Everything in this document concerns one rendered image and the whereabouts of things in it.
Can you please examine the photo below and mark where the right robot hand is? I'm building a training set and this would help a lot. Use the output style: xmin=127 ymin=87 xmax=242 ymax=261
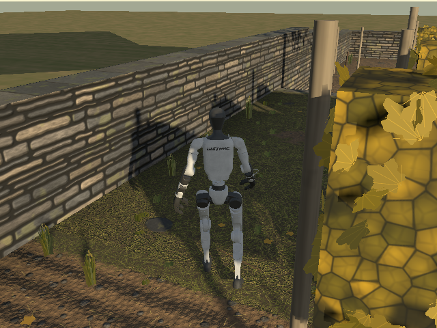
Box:
xmin=240 ymin=179 xmax=255 ymax=190

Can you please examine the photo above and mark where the left robot upper arm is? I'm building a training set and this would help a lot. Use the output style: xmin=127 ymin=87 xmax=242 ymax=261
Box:
xmin=184 ymin=137 xmax=203 ymax=176

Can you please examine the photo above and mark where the right robot thigh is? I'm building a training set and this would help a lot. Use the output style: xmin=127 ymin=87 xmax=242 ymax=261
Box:
xmin=228 ymin=191 xmax=242 ymax=243

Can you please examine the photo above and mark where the right robot foot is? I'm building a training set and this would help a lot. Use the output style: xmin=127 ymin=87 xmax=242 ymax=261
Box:
xmin=233 ymin=276 xmax=244 ymax=289

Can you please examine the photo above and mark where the right robot upper arm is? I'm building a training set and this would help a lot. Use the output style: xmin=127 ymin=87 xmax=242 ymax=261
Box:
xmin=232 ymin=137 xmax=251 ymax=174

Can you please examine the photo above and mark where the left robot hand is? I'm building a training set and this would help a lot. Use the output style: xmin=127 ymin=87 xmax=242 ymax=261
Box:
xmin=173 ymin=196 xmax=188 ymax=214

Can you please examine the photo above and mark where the robot left forearm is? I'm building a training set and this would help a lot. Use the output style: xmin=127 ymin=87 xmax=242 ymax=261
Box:
xmin=175 ymin=166 xmax=191 ymax=198

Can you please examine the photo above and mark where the robot right forearm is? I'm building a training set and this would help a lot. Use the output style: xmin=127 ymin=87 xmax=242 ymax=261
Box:
xmin=244 ymin=163 xmax=255 ymax=182

